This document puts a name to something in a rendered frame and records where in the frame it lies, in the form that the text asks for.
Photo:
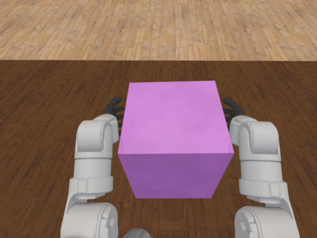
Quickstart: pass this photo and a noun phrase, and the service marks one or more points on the robot right forearm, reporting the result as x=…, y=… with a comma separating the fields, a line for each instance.
x=259, y=153

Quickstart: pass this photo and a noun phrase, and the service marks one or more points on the right robot upper arm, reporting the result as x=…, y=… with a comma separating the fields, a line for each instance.
x=264, y=222

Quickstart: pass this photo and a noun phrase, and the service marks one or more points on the carton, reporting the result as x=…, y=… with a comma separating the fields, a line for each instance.
x=174, y=140

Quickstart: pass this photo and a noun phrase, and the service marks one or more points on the right robot hand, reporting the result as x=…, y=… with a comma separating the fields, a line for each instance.
x=233, y=113

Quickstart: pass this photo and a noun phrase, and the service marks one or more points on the robot left forearm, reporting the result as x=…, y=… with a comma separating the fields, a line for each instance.
x=93, y=153

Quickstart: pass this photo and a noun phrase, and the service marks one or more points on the left robot hand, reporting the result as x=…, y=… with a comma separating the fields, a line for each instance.
x=112, y=111

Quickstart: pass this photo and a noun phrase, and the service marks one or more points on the left robot upper arm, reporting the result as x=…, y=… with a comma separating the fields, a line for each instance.
x=90, y=220

